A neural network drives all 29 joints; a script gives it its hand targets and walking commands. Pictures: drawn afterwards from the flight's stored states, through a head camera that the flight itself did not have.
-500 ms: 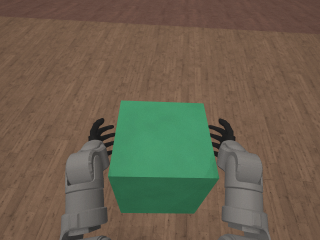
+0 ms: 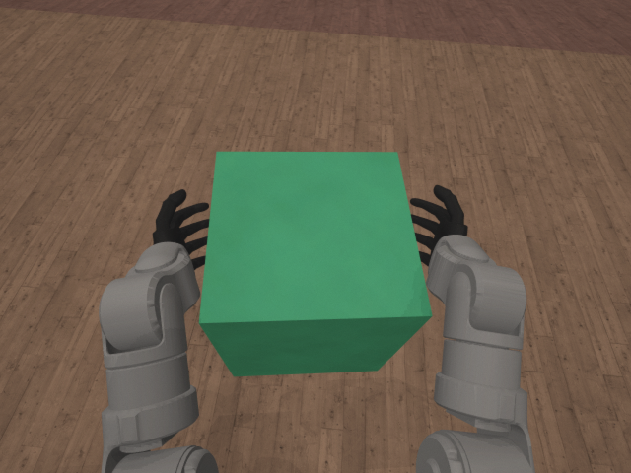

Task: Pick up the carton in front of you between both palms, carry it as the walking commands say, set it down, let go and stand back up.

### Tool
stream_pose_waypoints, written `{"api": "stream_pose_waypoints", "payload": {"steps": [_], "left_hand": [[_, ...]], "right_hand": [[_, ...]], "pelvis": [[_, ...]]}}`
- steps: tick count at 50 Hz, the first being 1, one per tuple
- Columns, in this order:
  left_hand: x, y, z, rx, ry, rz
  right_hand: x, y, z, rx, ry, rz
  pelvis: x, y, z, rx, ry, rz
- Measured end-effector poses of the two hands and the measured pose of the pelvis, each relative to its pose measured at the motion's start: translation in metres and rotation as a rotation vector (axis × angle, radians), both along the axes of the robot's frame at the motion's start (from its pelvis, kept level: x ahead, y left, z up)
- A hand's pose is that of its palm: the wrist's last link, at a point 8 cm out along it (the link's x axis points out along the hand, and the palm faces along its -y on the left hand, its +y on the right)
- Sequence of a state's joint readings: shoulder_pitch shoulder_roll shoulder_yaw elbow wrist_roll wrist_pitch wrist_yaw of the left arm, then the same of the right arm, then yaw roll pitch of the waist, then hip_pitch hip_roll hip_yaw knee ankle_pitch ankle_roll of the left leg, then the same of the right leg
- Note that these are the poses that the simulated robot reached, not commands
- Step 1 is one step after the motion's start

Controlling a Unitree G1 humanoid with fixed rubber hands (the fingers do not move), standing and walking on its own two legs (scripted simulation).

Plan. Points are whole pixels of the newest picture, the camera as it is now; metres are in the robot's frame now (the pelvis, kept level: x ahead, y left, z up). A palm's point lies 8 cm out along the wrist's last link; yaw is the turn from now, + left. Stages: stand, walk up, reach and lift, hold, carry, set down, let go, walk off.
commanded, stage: carry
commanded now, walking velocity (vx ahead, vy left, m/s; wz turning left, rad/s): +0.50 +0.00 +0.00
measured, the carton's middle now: (307, 275) +0.36 +0.01 +0.08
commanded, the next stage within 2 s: none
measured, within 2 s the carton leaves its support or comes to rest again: neither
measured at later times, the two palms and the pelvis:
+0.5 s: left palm (213, 119) +0.59 +0.16 +0.16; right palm (404, 111) +0.63 -0.15 +0.17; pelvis +0.27 -0.03 +0.05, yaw +1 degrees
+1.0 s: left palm (244, 8) +0.93 +0.14 +0.23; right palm (396, 16) +0.89 -0.16 +0.23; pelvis +0.57 +0.02 +0.10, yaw -1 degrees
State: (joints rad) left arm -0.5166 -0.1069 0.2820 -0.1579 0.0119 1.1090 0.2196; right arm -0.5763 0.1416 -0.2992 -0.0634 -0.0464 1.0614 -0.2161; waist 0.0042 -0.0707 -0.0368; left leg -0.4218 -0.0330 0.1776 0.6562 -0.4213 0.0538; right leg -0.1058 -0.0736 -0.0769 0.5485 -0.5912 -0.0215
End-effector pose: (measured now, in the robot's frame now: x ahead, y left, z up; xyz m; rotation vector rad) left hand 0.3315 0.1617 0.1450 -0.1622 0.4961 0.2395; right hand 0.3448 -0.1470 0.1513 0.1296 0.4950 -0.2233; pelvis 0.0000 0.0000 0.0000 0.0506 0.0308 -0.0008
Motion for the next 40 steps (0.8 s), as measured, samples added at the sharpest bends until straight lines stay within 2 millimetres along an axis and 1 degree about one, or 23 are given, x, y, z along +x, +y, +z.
{"api": "stream_pose_waypoints", "payload": {"steps": [2, 6, 9, 12, 15, 17, 19, 22, 24, 26, 28, 30, 33, 35, 37, 40], "left_hand": [[0.025, -0.005, 0.0, 0.02, 0.004, -0.036], [0.07, -0.018, -0.001, 0.012, 0.076, -0.078], [0.102, -0.024, 0.002, 0.002, 0.082, -0.086], [0.137, -0.025, 0.01, 0.002, 0.048, -0.072], [0.173, -0.022, 0.017, 0.01, 0.015, -0.044], [0.199, -0.02, 0.019, 0.016, 0.005, -0.022], [0.221, -0.017, 0.019, 0.014, 0.007, 0.001], [0.243, -0.009, 0.017, -0.013, 0.053, 0.046], [0.255, -0.005, 0.017, -0.028, 0.086, 0.071], [0.271, -0.001, 0.023, -0.023, 0.103, 0.096], [0.293, 0.001, 0.033, -0.018, 0.092, 0.101], [0.319, 0.0, 0.047, -0.012, 0.063, 0.09], [0.364, -0.005, 0.067, -0.004, 0.015, 0.056], [0.395, -0.009, 0.078, -0.001, -0.008, 0.027], [0.427, -0.011, 0.083, 0.001, -0.018, -0.002], [0.478, -0.015, 0.082, 0.006, -0.022, -0.051]], "right_hand": [[0.008, -0.005, -0.003, 0.012, 0.004, -0.037], [0.025, -0.016, -0.009, 0.05, 0.071, -0.073], [0.051, -0.023, -0.002, 0.042, 0.073, -0.098], [0.089, -0.025, 0.011, 0.033, 0.036, -0.093], [0.136, -0.023, 0.022, 0.027, 0.001, -0.066], [0.171, -0.021, 0.024, 0.029, -0.011, -0.036], [0.207, -0.016, 0.021, 0.024, -0.013, 0.01], [0.253, -0.007, 0.017, -0.002, 0.038, 0.058], [0.278, -0.002, 0.016, 0.0, 0.077, 0.067], [0.3, 0.002, 0.019, 0.018, 0.096, 0.07], [0.322, 0.003, 0.026, 0.029, 0.086, 0.066], [0.343, 0.001, 0.036, 0.028, 0.058, 0.055], [0.377, -0.004, 0.053, 0.021, 0.012, 0.033], [0.4, -0.008, 0.063, 0.014, -0.01, 0.016], [0.425, -0.011, 0.071, 0.007, -0.021, -0.004], [0.461, -0.014, 0.075, 0.007, -0.024, -0.037]], "pelvis": [[0.018, 0.008, 0.0, 0.001, -0.004, -0.007], [0.053, 0.016, 0.015, -0.028, 0.009, -0.002], [0.081, 0.017, 0.023, -0.045, 0.018, -0.006], [0.113, 0.013, 0.027, -0.053, 0.027, -0.004], [0.151, 0.005, 0.028, -0.059, 0.036, 0.001], [0.18, -0.002, 0.025, -0.073, 0.036, 0.004], [0.209, -0.011, 0.022, -0.094, 0.016, 0.01], [0.244, -0.024, 0.031, -0.095, 0.006, 0.015], [0.264, -0.028, 0.042, -0.082, 0.01, 0.014], [0.284, -0.029, 0.053, -0.071, 0.015, 0.016], [0.305, -0.029, 0.062, -0.061, 0.02, 0.02], [0.327, -0.027, 0.068, -0.055, 0.025, 0.02], [0.363, -0.02, 0.074, -0.052, 0.034, 0.015], [0.391, -0.014, 0.075, -0.05, 0.039, 0.01], [0.421, -0.007, 0.075, -0.046, 0.041, 0.005], [0.467, 0.007, 0.067, -0.018, 0.025, -0.008]]}}
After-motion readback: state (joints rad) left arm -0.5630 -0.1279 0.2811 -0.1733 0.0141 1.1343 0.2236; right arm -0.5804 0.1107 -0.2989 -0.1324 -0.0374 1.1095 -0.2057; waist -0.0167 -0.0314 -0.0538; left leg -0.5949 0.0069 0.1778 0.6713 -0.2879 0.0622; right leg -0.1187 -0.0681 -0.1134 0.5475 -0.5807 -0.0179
